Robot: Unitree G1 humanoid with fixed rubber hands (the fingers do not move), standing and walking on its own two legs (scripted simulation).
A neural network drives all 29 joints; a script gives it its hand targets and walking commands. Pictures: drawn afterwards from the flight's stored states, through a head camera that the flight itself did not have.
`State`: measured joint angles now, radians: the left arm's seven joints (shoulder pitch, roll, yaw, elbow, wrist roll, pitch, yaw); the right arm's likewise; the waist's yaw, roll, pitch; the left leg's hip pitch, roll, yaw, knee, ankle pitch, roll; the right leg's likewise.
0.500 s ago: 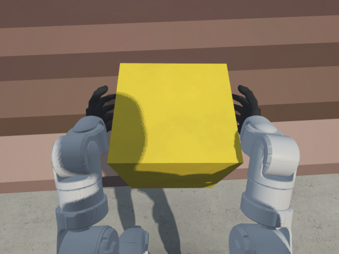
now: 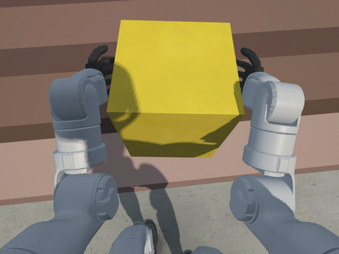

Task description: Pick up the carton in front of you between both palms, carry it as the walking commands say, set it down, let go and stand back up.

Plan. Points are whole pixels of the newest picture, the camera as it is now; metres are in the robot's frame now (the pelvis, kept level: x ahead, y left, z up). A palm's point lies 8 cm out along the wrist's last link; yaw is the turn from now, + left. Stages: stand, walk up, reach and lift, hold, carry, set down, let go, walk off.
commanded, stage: carry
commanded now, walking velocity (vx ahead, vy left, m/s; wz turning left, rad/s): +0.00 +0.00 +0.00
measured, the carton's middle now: (172, 99) +0.42 +0.01 +0.05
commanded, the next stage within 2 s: none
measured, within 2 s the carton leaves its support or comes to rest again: neither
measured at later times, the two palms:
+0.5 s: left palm (134, 77) +0.43 +0.09 +0.11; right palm (280, 78) +0.44 -0.21 +0.11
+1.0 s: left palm (117, 47) +0.47 +0.12 +0.16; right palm (274, 49) +0.47 -0.18 +0.16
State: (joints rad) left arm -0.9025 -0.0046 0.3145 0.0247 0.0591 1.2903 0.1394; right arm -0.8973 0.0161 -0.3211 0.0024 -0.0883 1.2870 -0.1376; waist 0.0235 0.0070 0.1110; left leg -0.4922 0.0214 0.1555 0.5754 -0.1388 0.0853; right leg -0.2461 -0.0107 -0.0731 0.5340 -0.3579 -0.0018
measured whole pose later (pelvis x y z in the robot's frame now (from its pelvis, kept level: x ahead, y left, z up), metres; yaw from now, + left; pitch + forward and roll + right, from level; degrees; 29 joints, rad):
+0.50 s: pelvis +0.07 -0.05 +0.00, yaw +0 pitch +4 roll +0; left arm -0.63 -0.04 0.23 0.03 0.09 1.20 0.12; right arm -0.70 -0.01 -0.20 0.11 -0.04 1.19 -0.13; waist -0.03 0.02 0.01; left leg -0.29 0.04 0.06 0.54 -0.28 -0.01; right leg -0.33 0.03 -0.08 0.55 -0.29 -0.06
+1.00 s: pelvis +0.10 -0.03 -0.02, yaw -1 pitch +3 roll +0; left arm -0.87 0.05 0.23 0.32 0.04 1.35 0.14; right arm -0.86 -0.05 -0.24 0.30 -0.05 1.34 -0.14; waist 0.02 0.00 -0.13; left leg -0.31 0.04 0.08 0.70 -0.45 0.01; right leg -0.34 0.01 -0.07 0.70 -0.42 -0.04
